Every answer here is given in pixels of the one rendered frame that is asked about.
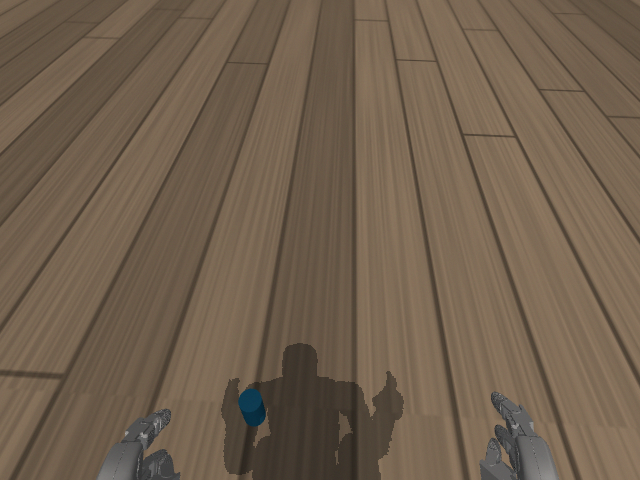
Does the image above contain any can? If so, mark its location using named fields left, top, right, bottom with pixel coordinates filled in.
left=238, top=389, right=266, bottom=427

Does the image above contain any left robot hand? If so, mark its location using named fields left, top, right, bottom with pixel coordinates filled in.
left=96, top=409, right=180, bottom=480

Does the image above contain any right robot hand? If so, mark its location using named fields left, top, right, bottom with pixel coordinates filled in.
left=479, top=392, right=559, bottom=480

